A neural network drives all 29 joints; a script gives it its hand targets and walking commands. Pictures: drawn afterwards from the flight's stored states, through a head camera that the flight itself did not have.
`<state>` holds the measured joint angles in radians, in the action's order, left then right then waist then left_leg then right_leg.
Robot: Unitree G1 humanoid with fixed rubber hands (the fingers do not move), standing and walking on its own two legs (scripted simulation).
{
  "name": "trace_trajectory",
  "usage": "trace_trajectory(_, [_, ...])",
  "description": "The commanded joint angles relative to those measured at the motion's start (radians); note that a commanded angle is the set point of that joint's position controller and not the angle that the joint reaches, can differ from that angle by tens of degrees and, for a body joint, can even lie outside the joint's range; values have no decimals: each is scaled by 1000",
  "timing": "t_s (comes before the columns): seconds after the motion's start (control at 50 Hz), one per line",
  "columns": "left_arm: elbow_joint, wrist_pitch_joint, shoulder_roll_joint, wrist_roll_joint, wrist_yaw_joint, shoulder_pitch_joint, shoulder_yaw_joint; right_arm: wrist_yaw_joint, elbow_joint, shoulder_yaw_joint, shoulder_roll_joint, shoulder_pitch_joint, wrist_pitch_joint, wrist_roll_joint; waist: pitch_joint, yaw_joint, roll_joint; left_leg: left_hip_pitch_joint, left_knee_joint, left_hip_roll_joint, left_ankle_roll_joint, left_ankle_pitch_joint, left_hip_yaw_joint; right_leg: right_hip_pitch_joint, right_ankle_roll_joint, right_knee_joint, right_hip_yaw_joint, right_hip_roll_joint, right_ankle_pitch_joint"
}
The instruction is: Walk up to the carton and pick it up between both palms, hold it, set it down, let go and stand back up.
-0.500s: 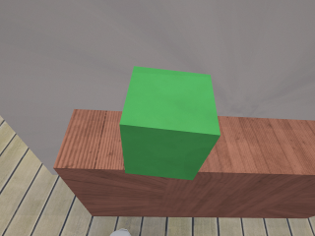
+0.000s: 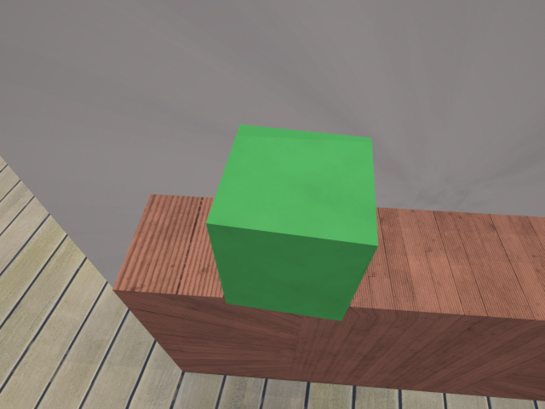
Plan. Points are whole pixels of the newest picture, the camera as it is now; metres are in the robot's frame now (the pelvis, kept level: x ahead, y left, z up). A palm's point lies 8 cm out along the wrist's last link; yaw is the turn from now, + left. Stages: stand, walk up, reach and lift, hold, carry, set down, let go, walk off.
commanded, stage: walk up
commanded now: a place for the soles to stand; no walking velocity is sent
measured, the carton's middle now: (293, 227) +0.40 -0.02 +0.02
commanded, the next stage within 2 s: none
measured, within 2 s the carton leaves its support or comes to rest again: neither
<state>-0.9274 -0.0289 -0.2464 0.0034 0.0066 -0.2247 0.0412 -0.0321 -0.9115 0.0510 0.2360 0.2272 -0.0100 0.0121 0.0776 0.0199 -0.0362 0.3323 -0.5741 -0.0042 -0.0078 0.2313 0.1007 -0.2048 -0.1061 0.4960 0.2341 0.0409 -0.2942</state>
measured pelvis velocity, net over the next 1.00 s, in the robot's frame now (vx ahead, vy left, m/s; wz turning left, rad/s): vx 0.01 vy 0.05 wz -0.06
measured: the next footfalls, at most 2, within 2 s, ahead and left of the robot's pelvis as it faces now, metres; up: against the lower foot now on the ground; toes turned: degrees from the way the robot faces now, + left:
none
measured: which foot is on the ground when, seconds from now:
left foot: down 0.00-1.00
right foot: down 0.00-1.00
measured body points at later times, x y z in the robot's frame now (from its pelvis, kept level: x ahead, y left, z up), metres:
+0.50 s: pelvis +0.02 +0.03 +0.00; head +0.04 +0.04 +0.45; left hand +0.06 +0.28 -0.15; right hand +0.08 -0.21 -0.14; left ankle +0.05 +0.14 -0.73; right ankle +0.00 -0.05 -0.73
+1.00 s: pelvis +0.01 +0.05 +0.01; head +0.02 +0.06 +0.46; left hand +0.01 +0.30 -0.15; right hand +0.03 -0.20 -0.14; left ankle +0.05 +0.14 -0.73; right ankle +0.00 -0.05 -0.73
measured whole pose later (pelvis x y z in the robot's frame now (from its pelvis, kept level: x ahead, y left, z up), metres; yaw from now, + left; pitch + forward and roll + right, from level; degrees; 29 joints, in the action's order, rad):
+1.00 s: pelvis +0.01 +0.05 +0.01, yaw -3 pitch -2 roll -1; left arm -1.09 0.00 -0.24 -0.01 0.01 -0.30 0.06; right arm -0.02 -1.04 0.07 0.22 0.23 -0.02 0.00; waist 0.06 0.01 0.00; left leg 0.25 -0.48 0.02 0.04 0.20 0.00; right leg -0.16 -0.03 0.43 0.15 0.00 -0.25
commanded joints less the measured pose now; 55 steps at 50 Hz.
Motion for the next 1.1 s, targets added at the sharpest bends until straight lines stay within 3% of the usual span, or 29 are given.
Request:
trace_trajectory(0.0, [9,5,-165,-1,14,-50,-41,-15,21,-16,93,34,-7,1,-73,-7,108,22,28,-39,42,-57,-4,100,38,-187,-215,-257,191])
trace_trajectory(0.02, [14,4,-164,-11,13,-42,-39,-13,23,-25,127,29,1,3,-54,14,76,15,26,-37,35,-41,0,64,53,-208,-253,-274,60])
trace_trajectory(0.06, [4,-3,-165,-8,10,-41,-36,-4,7,-35,136,14,-4,-5,-28,-12,-8,-12,45,-36,48,-29,7,2,14,-223,-260,-266,-49])
trace_trajectory(0.08, [16,3,-153,-10,7,-26,-33,-5,10,-23,117,25,-6,-2,-71,-2,37,-37,59,-41,40,-51,11,23,19,-223,-252,-252,-59])
trace_trajectory(0.14, [3,9,-135,-12,3,-35,-31,-5,-3,-20,129,18,-22,2,-43,-13,-24,-33,77,-69,48,-131,37,39,6,-147,-208,-215,77])
trace_trajectory(0.2, [-25,21,-143,5,2,-81,-28,-9,-19,-25,125,26,-27,-6,-114,5,-30,-39,69,-74,73,-242,49,107,24,-98,-197,-203,227])
trace_trajectory(0.26, [-35,20,-125,-4,5,-89,-25,-10,-30,-25,151,44,-29,-5,-101,-14,17,-8,46,-94,76,-348,52,148,28,-67,-173,-191,368])
trace_trajectory(0.3, [-44,15,-112,-10,5,-70,-21,-11,-50,-14,115,46,-18,-11,-75,-20,-28,-21,84,-92,77,-203,59,93,10,-104,-181,-188,175])
trace_trajectory(0.38, [-60,8,-119,-10,4,-62,-17,-8,-44,-19,144,30,-15,-18,-72,-7,-6,-2,153,-118,74,-216,96,112,42,-78,-184,-166,113])
trace_trajectory(0.46, [-77,23,-107,-6,13,-86,-8,-7,-44,-13,139,31,-19,-15,-83,-23,-28,-12,148,-104,81,-262,77,125,39,-112,-214,-182,159])
trace_trajectory(0.48, [-79,27,-113,-7,10,-71,-9,-3,-62,-9,148,32,-17,-23,-39,-18,38,8,144,-104,84,-224,83,109,34,-114,-207,-181,167])
trace_trajectory(0.54, [-69,28,-123,-11,3,-67,-14,-3,-67,-8,131,18,-17,-17,-79,-3,33,-51,150,-98,86,-179,71,72,35,-130,-216,-179,88])
trace_trajectory(0.56, [-74,31,-102,-4,7,-103,-16,-4,-67,-16,146,3,-16,-1,-41,-2,-21,-30,165,-101,79,-211,75,81,40,-122,-202,-169,87])
trace_trajectory(0.6, [-99,33,-104,-1,13,-107,-10,1,-51,-12,129,4,-19,-13,-65,1,52,-49,147,-95,77,-204,51,107,43,-132,-236,-178,181])
trace_trajectory(0.64, [-100,23,-103,-2,13,-98,-13,0,-64,-16,134,5,-15,-5,-25,-13,5,21,175,-100,83,-145,59,108,35,-124,-219,-177,109])
trace_trajectory(0.66, [-104,26,-112,-3,18,-91,-11,4,-64,-13,118,-18,-14,-2,-29,2,14,0,162,-93,83,-149,52,104,42,-141,-242,-185,109])
trace_trajectory(0.68, [-101,28,-128,-13,10,-73,-8,2,-70,-13,118,30,-16,-14,-69,-24,41,-53,176,-91,70,-106,51,63,26,-154,-244,-193,68])
trace_trajectory(0.7, [-89,30,-118,-12,10,-87,-8,4,-79,-19,136,41,-16,-10,-27,-13,-12,-34,206,-98,80,-60,89,54,37,-147,-226,-178,27])
trace_trajectory(0.8, [-128,36,-113,-3,14,-142,-4,4,-79,-18,120,22,-16,-10,-2,2,-12,5,211,-86,74,-17,70,62,48,-164,-273,-180,-2])
trace_trajectory(0.82, [-137,34,-142,-11,17,-117,-11,6,-89,-8,100,16,-14,-21,-2,-22,51,-16,216,-76,74,-11,50,57,45,-171,-248,-176,-20])
trace_trajectory(0.84, [-140,33,-104,-9,14,-147,-3,3,-76,-7,111,11,-14,-6,-9,1,16,-6,218,-83,77,4,59,77,45,-160,-264,-181,0])
trace_trajectory(0.9, [-135,39,-100,-13,9,-137,-4,7,-90,-5,108,21,-22,-20,-39,-10,33,-37,197,-92,81,-53,72,65,50,-156,-239,-167,40])
trace_trajectory(0.92, [-150,36,-113,-11,10,-128,0,5,-95,-6,106,70,-24,-26,-18,-39,53,-48,221,-111,72,-21,97,22,46,-150,-255,-177,34])
trace_trajectory(0.94, [-139,36,-86,-8,12,-160,-1,9,-97,-12,111,24,-18,-5,-16,-8,-58,-38,228,-86,72,29,66,26,48,-151,-275,-171,5])
trace_trajectory(0.96, [-149,32,-113,-10,13,-141,-4,7,-104,-11,108,23,-14,-13,10,-34,20,9,261,-98,70,82,86,13,51,-156,-256,-168,-31])
trace_trajectory(0.98, [-131,35,-78,-7,11,-132,8,5,-91,-16,132,34,-16,-12,17,-21,-37,-33,244,-97,78,55,83,-10,51,-157,-257,-170,-15])
trace_trajectory(1.0, [-143,37,-100,-9,15,-146,-2,6,-106,-16,118,35,-16,-9,10,-23,27,-7,242,-110,84,25,94,16,52,-140,-255,-158,-12])
trace_trajectory(1.02, [-143,40,-106,-1,16,-163,-5,2,-110,-9,125,48,-19,-7,-10,-18,-16,-25,238,-95,79,-11,71,43,49,-150,-255,-166,10])
trace_trajectory(1.08, [-137,45,-97,-13,12,-134,-7,2,-92,-25,149,28,-20,-12,-54,-32,-10,-57,236,-116,93,-58,93,33,46,-116,-245,-154,41])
